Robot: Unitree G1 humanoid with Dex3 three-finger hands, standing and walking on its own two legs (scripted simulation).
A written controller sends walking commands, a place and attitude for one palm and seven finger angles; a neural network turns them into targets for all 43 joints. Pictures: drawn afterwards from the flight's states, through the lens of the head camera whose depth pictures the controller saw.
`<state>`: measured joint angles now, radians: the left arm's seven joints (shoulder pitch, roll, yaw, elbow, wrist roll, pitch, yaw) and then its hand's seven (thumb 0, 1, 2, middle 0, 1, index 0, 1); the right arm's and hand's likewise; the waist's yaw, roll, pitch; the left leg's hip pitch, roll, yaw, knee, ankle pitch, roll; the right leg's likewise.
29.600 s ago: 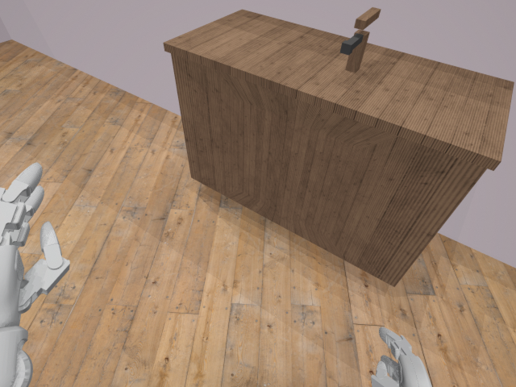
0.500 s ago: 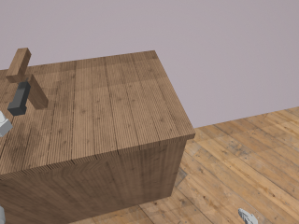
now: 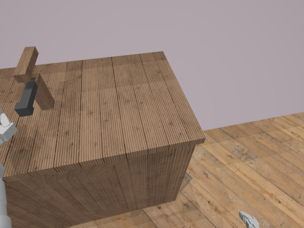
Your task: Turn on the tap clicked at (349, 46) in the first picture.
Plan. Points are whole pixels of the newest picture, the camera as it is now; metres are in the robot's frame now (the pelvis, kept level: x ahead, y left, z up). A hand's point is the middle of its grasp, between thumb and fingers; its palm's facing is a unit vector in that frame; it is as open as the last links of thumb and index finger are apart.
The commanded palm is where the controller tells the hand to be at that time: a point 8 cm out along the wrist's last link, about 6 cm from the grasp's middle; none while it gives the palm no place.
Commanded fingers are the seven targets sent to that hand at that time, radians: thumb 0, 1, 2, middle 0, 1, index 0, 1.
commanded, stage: push the lever round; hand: left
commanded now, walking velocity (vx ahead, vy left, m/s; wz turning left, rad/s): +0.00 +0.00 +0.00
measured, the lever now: (24, 108) +0.35 +0.36 +0.13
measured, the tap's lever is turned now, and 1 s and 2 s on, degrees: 0 7 34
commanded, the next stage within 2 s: none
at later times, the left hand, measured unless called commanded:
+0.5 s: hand (23, 125) +0.31 +0.34 +0.12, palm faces +0.52 -0.84 -0.11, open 7.8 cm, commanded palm +0.27 +0.37 +0.12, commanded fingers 0.00 0.90 0.90 -0.15 -0.15 -0.15 -0.15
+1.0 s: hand (33, 124) +0.32 +0.32 +0.12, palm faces +0.57 -0.82 -0.08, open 7.5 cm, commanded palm +0.27 +0.34 +0.12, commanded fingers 0.00 0.90 0.90 -0.15 -0.15 -0.15 -0.15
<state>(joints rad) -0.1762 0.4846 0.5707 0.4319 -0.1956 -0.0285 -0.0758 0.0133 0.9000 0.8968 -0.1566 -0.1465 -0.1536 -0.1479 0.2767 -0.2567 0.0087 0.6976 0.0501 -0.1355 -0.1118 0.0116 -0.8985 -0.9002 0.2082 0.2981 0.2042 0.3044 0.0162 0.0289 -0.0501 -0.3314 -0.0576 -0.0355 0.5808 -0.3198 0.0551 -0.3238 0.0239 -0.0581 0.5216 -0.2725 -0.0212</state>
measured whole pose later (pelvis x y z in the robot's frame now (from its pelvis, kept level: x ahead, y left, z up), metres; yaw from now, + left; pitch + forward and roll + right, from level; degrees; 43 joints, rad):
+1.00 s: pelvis -0.01 -0.02 +0.00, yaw +0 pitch +4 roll -1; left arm -0.23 0.41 0.51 0.45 -0.19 -0.03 0.04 0.03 0.97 0.93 -0.16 -0.15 -0.15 -0.15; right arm 0.26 -0.26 0.01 0.72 0.06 -0.11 -0.11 0.01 -0.90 -0.90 0.21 0.30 0.20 0.30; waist 0.01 0.04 -0.05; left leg -0.34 -0.04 -0.05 0.59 -0.32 0.03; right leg -0.33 0.04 -0.07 0.54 -0.28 -0.05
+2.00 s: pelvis -0.01 -0.04 +0.00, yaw +1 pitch +3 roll +0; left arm -0.37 0.22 0.36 0.42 -0.05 0.06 0.51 0.02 0.93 0.92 -0.15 -0.15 -0.15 -0.15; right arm 0.21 -0.25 -0.01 0.75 0.02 0.00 -0.09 0.01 -0.90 -0.90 0.21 0.30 0.20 0.30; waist -0.01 0.04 -0.06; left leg -0.34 -0.03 -0.06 0.59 -0.31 0.01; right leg -0.34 0.05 -0.08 0.56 -0.28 -0.07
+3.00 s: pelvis -0.01 -0.04 +0.00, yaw +1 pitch +5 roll +0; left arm -0.60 0.13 0.37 0.63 0.04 0.07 0.76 0.03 0.91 0.92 -0.16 -0.15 -0.09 -0.13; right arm 0.21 -0.22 -0.03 0.79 -0.03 0.02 -0.03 0.01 -0.90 -0.90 0.21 0.30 0.20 0.30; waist -0.01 0.04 -0.08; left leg -0.37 -0.04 -0.07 0.59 -0.31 0.01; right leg -0.37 0.04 -0.09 0.57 -0.29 -0.07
